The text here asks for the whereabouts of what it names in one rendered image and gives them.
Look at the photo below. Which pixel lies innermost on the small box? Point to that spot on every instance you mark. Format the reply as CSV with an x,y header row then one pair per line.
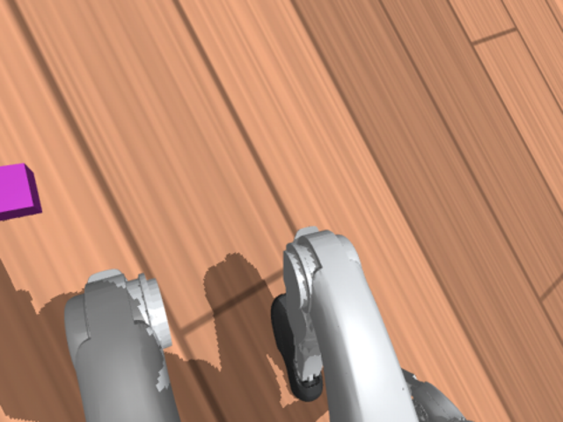
x,y
18,192

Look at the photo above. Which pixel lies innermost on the right robot foot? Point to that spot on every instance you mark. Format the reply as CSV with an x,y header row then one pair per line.
x,y
284,338

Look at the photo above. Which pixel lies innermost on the right robot hand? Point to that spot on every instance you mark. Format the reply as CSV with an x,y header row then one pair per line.
x,y
430,404

